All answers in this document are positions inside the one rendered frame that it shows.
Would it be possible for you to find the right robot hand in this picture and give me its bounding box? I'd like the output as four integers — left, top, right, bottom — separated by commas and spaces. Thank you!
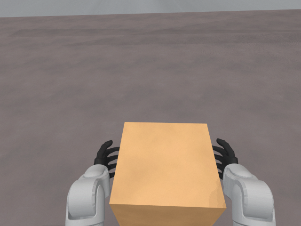
212, 138, 238, 180

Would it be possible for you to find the left robot hand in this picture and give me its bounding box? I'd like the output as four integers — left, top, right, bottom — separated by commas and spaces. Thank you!
94, 140, 120, 178

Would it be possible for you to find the left robot forearm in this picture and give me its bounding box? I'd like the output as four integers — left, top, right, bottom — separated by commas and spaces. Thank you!
65, 164, 111, 226

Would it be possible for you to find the carton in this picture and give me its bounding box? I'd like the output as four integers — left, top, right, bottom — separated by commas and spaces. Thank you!
109, 122, 226, 226

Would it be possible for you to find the right robot forearm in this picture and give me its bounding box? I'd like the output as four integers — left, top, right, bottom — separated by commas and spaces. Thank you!
222, 163, 276, 226

